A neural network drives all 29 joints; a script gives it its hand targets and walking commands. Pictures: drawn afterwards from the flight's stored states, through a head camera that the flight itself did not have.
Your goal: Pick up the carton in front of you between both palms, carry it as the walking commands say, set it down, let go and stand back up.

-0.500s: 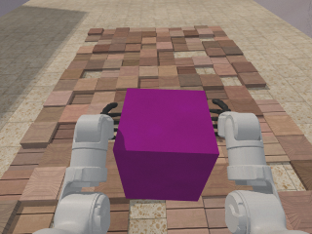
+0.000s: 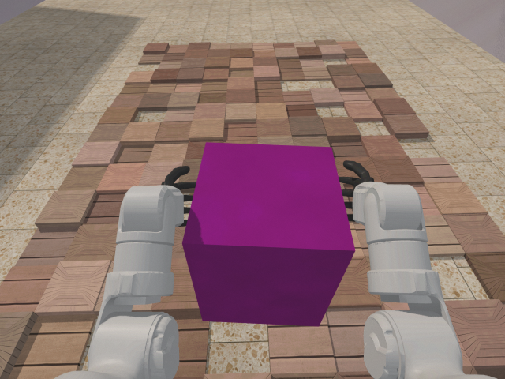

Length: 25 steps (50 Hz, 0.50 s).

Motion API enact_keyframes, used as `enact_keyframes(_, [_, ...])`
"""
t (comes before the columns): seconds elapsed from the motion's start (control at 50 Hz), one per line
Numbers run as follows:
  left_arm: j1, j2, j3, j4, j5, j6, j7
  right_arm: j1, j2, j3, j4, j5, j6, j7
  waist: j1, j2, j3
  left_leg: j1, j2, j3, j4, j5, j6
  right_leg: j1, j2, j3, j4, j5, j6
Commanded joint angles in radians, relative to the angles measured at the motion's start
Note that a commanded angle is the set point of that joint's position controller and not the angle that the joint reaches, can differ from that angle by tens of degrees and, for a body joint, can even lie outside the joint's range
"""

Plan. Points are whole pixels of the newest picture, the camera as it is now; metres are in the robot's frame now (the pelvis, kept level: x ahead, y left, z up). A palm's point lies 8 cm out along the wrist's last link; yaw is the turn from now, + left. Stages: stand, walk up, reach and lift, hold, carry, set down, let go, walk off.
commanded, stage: carry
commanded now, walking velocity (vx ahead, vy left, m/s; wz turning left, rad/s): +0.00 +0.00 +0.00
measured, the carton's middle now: (264, 237) +0.34 -0.01 +0.05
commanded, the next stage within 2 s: none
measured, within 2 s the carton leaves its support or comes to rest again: neither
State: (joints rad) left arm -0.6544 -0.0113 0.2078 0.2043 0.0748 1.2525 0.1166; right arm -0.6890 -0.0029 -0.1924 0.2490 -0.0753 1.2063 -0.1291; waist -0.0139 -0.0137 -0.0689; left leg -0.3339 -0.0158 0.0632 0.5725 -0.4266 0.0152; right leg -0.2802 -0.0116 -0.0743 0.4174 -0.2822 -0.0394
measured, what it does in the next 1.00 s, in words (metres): stands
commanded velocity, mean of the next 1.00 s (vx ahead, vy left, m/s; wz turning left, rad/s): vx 0.00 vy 0.00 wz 0.00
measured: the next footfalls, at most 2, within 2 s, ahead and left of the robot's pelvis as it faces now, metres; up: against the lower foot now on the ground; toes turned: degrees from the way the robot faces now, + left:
none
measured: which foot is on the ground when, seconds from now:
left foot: down 0.00-1.00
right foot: down 0.00-1.00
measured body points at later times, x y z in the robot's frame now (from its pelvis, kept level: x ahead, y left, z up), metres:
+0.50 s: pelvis -0.01 +0.01 +0.00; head -0.03 +0.01 +0.45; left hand +0.35 +0.16 +0.12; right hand +0.35 -0.14 +0.12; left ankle +0.04 +0.12 -0.73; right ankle +0.05 -0.08 -0.74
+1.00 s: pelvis +0.00 +0.01 +0.00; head -0.02 +0.01 +0.45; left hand +0.36 +0.16 +0.12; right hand +0.36 -0.14 +0.12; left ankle +0.04 +0.12 -0.73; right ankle +0.05 -0.08 -0.74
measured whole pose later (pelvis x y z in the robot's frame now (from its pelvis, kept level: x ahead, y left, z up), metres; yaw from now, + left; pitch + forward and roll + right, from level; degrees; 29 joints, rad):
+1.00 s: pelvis +0.00 +0.01 +0.00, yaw +0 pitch +0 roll +2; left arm -0.67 -0.01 0.21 0.23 0.07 1.25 0.12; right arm -0.69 0.00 -0.20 0.26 -0.08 1.20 -0.13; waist -0.01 -0.02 -0.06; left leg -0.33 -0.03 0.07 0.58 -0.44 0.03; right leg -0.28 -0.03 -0.07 0.44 -0.29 -0.02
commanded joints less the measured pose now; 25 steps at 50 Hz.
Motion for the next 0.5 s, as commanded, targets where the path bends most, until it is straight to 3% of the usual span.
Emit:
enact_keyframes(0.0, [-0.774,-1.073,-0.537,-0.115,-0.412,-0.053,-0.239,-0.701,1.178,0.553,-0.086,0.444,-0.011,0.255,0.014,-0.027,-0.348,0.111,0.073,-0.091,-0.05,0.12,0.038,0.105,-0.133,0.141,-0.103,-0.104,0.001])
enact_keyframes(0.48, [-0.789,-1.091,-0.535,-0.109,-0.421,-0.055,-0.24,-0.702,1.169,0.535,-0.089,0.43,-0.011,0.252,0.013,-0.008,-0.352,0.096,0.09,-0.114,-0.071,0.12,0.038,0.123,-0.124,0.12,-0.047,-0.031,0.01])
